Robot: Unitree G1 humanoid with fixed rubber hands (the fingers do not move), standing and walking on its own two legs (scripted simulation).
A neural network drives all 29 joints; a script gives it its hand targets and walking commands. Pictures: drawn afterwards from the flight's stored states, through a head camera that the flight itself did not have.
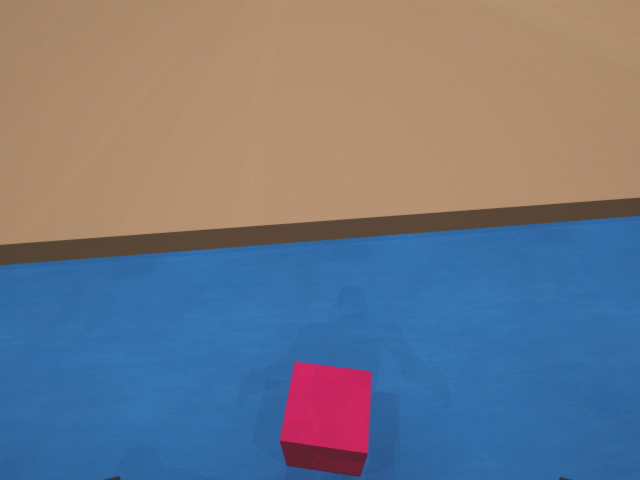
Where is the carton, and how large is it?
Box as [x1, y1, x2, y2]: [280, 362, 371, 476]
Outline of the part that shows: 294,362 280,436 280,443 286,464 298,467 359,476 367,453 371,371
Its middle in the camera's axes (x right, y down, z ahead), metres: +0.02 +0.49 +1.08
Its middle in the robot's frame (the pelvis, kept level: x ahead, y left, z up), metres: +0.41 +0.01 -0.66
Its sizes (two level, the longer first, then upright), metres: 0.210 0.200 0.250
